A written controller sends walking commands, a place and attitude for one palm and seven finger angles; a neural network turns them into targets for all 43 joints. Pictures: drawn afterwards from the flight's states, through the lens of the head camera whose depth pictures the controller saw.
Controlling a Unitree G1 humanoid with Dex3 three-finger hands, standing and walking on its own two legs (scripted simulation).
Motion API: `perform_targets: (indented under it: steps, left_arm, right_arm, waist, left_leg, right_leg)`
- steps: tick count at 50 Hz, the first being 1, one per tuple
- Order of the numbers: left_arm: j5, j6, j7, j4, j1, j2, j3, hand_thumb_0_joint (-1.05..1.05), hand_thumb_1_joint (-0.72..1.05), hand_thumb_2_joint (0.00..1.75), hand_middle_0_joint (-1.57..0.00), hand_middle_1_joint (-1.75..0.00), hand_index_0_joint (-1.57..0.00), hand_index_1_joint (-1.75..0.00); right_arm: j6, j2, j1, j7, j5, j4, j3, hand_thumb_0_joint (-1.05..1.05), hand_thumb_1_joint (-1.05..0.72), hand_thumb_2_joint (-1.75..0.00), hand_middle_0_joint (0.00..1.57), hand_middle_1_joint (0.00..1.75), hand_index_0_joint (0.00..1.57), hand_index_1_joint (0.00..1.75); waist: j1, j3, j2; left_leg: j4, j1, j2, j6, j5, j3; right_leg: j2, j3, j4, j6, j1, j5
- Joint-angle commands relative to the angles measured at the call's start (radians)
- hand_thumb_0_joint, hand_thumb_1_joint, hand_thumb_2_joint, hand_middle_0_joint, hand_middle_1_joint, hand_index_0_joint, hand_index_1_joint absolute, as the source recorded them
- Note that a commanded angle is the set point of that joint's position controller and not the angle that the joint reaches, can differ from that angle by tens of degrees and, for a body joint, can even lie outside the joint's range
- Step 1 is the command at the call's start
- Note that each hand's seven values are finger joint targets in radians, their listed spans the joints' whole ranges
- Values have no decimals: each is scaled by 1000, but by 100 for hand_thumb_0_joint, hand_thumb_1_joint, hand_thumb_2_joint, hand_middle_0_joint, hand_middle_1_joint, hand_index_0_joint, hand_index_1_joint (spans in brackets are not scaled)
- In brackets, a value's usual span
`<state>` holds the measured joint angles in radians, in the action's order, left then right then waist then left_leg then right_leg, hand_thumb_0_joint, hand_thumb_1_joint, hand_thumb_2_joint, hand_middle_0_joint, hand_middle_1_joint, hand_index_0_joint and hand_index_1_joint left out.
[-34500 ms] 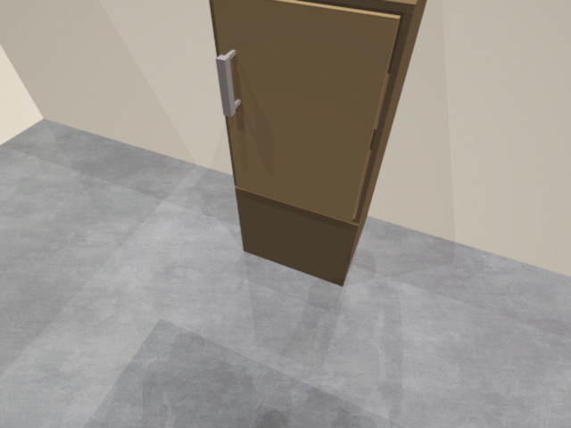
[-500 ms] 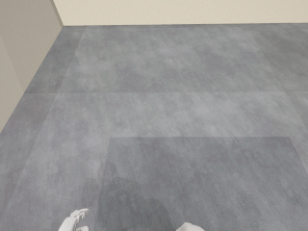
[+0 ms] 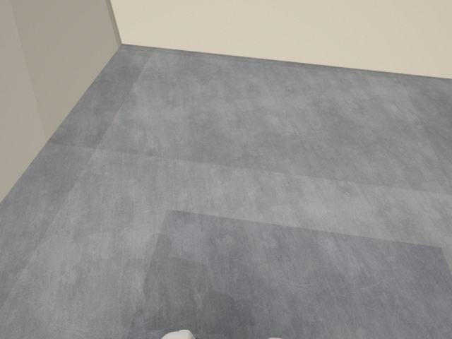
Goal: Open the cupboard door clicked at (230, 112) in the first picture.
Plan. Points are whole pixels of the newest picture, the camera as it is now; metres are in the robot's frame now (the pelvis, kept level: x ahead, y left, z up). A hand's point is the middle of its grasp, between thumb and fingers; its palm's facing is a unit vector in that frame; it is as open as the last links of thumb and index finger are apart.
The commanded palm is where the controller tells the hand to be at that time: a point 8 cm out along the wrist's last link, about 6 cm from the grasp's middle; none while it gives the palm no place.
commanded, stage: turn to face it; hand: left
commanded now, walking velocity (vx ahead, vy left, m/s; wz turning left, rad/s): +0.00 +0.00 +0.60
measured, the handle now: out of the picture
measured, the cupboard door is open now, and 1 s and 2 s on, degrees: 46 46 46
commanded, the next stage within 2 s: none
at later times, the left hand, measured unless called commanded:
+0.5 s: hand out of the picture +0.04 +0.14 -0.16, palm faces +0.36 -0.90 -0.24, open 7.3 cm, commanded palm none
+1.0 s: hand out of the picture +0.06 +0.11 -0.15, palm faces +0.60 -0.76 -0.27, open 7.3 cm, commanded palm none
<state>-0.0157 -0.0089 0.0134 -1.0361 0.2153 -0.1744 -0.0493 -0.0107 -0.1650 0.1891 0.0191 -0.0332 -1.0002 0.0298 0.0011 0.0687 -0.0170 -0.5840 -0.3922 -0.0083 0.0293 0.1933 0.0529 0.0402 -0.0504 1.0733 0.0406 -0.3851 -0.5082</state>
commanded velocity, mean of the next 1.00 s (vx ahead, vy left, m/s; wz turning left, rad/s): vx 0.00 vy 0.00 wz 0.60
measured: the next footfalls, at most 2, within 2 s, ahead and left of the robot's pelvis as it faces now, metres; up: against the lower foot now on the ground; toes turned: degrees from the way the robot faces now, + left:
right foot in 0.16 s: +0.09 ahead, -0.16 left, +0.00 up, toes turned +3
left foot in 0.54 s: +0.07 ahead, +0.08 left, +0.00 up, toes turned +29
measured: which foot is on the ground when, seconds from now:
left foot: down 0.00-0.16, up 0.18-0.52, down 0.54-0.82, up 0.84-1.00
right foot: up 0.00-0.14, down 0.16-0.52, up 0.54-0.80, down 0.82-1.00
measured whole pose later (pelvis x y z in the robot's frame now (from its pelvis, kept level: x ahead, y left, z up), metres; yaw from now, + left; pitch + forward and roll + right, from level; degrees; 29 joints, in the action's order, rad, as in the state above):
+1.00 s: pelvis +0.12 -0.09 +0.01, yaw +39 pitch +1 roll +2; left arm -0.03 -0.01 0.02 -0.87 0.20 -0.19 -0.03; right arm 0.09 -0.25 0.13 -0.03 -0.02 -0.92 0.08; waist 0.02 0.11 0.00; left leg -1.04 -0.47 -0.02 -0.06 0.47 0.04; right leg 0.13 -0.16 0.56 0.01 -0.27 -0.30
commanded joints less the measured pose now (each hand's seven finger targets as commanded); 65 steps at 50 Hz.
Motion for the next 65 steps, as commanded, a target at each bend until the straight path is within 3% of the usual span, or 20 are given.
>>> perform_targets:
  steps: [1, 6, 7, 8, 9, 14, 23, 25, 26, 27, 38, 39, 41, 46, 51, 55, 56, 57, 58, 65]
  left_arm:
    - [2, 0, -4, 93, 26, -59, -25, 0, 90, 90, -20, -30, -20, -30]
    - [-2, 8, 1, 116, 94, -84, -41, 0, 90, 90, -20, -30, -20, -30]
    - [-8, 14, 7, 121, 120, -131, -52, 0, 90, 90, -20, -30, -20, -30]
    - [-22, 20, 16, 131, 137, -228, -71, 0, 90, 90, -20, -30, -20, -30]
    - [-17, 14, 16, 156, 101, -272, -67, 0, 90, 90, -20, -30, -20, -30]
    - [-13, 29, 19, 179, -4, -165, -35, 0, 90, 90, -20, -30, -20, -30]
    - [-10, 30, 13, 158, 72, -253, -56, 0, 90, 90, -20, -30, -20, -30]
    - [1, 29, 6, 178, 33, -246, -54, 0, 90, 90, -20, -30, -20, -30]
    - [10, 23, -3, 223, 13, -174, -38, 0, 90, 90, -20, -30, -20, -30]
    - [-1, 8, 7, 267, -51, -170, -29, 0, 90, 90, -20, -30, -20, -30]
    - [0, -7, -10, 196, 62, -144, -40, 0, 90, 90, -20, -30, -20, -30]
    - [-4, 3, -6, 190, 108, -172, -47, 0, 90, 90, -20, -30, -20, -30]
    - [-22, 18, 10, 206, 126, -324, -69, 0, 90, 90, -20, -30, -20, -30]
    - [-15, 15, 22, 251, -50, -191, -34, 0, 90, 90, -20, -30, -20, -30]
    - [-17, 22, 20, 199, 74, -245, -54, 0, 90, 90, -20, -30, -20, -30]
    - [-5, 16, 10, 194, 42, -244, -63, 0, 90, 90, -20, -30, -20, -30]
    - [4, 10, 6, 213, 30, -220, -60, 0, 90, 90, -20, -30, -20, -30]
    - [9, 5, -2, 263, -8, -141, -38, 0, 90, 90, -20, -30, -20, -30]
    - [-7, -11, 8, 285, -92, -162, -30, 0, 90, 90, -20, -30, -20, -30]
    - [2, -19, -5, 215, -67, -136, -35, 0, 90, 90, -20, -30, -20, -30]
  right_arm:
    - [5, -216, 32, 5, 2, 69, 57, 0, -90, -90, 20, 30, 20, 30]
    - [36, -229, -39, -9, 6, 115, 84, 0, -90, -90, 20, 30, 20, 30]
    - [40, -195, -48, -14, 12, 132, 83, 0, -90, -90, 20, 30, 20, 30]
    - [42, -129, -52, -21, 18, 157, 74, 0, -90, -90, 20, 30, 20, 30]
    - [40, -140, -82, -29, 12, 173, 78, 0, -90, -90, 20, 30, 20, 30]
    - [59, -103, -61, -44, 15, 135, 62, 0, -90, -90, 20, 30, 20, 30]
    - [43, -132, -94, -47, 20, 172, 42, 0, -90, -90, 20, 30, 20, 30]
    - [35, -210, 31, -43, 10, 146, 66, 0, -90, -90, 20, 30, 20, 30]
    - [28, -337, 105, -37, 2, 139, 98, 0, -90, -90, 20, 30, 20, 30]
    - [39, -376, 168, -33, 14, 115, 103, 0, -90, -90, 20, 30, 20, 30]
    - [47, -287, -122, -17, 7, 184, 92, 0, -90, -90, 20, 30, 20, 30]
    - [49, -266, -139, -20, 14, 194, 91, 0, -90, -90, 20, 30, 20, 30]
    - [49, -162, -134, -33, 22, 232, 77, 0, -90, -90, 20, 30, 20, 30]
    - [69, -142, -87, -52, 16, 171, 68, 0, -90, -90, 20, 30, 20, 30]
    - [53, -102, -137, -55, 26, 177, 44, 0, -90, -90, 20, 30, 20, 30]
    - [42, -145, -44, -51, 23, 161, 53, 0, -90, -90, 20, 30, 20, 30]
    - [33, -219, 28, -48, 16, 147, 72, 0, -90, -90, 20, 30, 20, 30]
    - [32, -339, 103, -39, 7, 138, 105, 0, -90, -90, 20, 30, 20, 30]
    - [39, -346, 163, -30, 11, 107, 105, 0, -90, -90, 20, 30, 20, 30]
    - [24, -256, 2, -4, 8, 142, 77, 0, -90, -90, 20, 30, 20, 30]
  waist:
    - [2, -131, 140]
    - [-36, -115, 154]
    - [-53, -110, 53]
    - [-74, -96, -231]
    - [-79, -82, -295]
    - [0, -51, -172]
    - [-15, -144, -193]
    - [61, -224, -69]
    - [105, -261, 262]
    - [122, -255, 234]
    - [-33, -104, 181]
    - [-61, -108, 117]
    - [-86, -107, -342]
    - [16, -72, -215]
    - [-51, -136, -185]
    - [2, -161, -138]
    - [47, -204, 28]
    - [92, -203, 349]
    - [122, -200, 256]
    - [21, -127, 160]
  left_leg:
    - [280, 50, -242, 130, -103, -294]
    - [213, -93, -159, 73, 128, -309]
    - [121, -186, -91, 29, 191, -257]
    - [-126, -334, 40, -49, 320, -99]
    - [-402, -282, 42, -62, 400, -46]
    - [-526, -217, -38, -94, 248, -13]
    - [-16, 23, 20, -59, 150, 111]
    - [138, 352, -54, -13, -203, 46]
    - [139, 558, -357, 152, -649, -347]
    - [145, 508, -463, 248, -761, -396]
    - [139, 19, -177, 82, -107, -260]
    - [61, -48, -126, 42, -21, -231]
    - [-426, -237, 72, -67, 444, -49]
    - [-587, -157, -36, -88, 262, -43]
    - [-209, -74, -4, -85, 284, 52]
    - [94, 154, -1, -56, 64, 63]
    - [167, 345, -113, -4, -170, -70]
    - [197, 470, -405, 161, -579, -451]
    - [197, 429, -442, 229, -559, -456]
    - [205, 266, -231, 131, -400, -253]
  right_leg:
    - [9, 20, -144, 14, 8, 54]
    - [-30, -22, -508, 12, 234, 215]
    - [48, 57, -650, -8, 327, 174]
    - [304, 344, -817, -95, 372, 56]
    - [467, 437, -889, -184, 241, 93]
    - [293, 31, -709, -139, 250, 705]
    - [311, -104, -492, -99, 403, 1081]
    - [274, -160, -248, -27, 189, 867]
    - [123, -171, -3, 49, -144, 101]
    - [84, -40, 122, 42, -208, -168]
    - [-23, -44, -432, 35, 162, 183]
    - [6, -26, -569, 29, 258, 264]
    - [450, 440, -831, -153, 294, 325]
    - [287, 56, -723, -132, 177, 553]
    - [321, -10, -609, -144, 382, 888]
    - [306, -99, -467, -68, 277, 764]
    - [261, -145, -305, -12, 100, 564]
    - [108, -151, -71, 65, -202, -125]
    - [92, -21, 56, 48, -239, -174]
    - [50, 36, -44, 50, -144, 78]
